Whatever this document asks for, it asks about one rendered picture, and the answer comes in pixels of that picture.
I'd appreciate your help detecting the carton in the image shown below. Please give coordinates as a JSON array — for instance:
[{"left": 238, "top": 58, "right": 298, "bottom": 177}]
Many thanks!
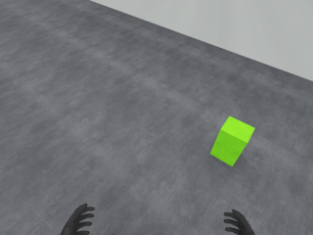
[{"left": 210, "top": 117, "right": 255, "bottom": 166}]

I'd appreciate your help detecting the left robot hand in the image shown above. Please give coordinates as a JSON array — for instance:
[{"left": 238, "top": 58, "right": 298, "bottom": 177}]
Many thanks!
[{"left": 60, "top": 203, "right": 95, "bottom": 235}]

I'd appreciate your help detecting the right robot hand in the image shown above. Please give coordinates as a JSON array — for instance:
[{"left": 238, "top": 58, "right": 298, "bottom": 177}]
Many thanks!
[{"left": 223, "top": 209, "right": 255, "bottom": 235}]

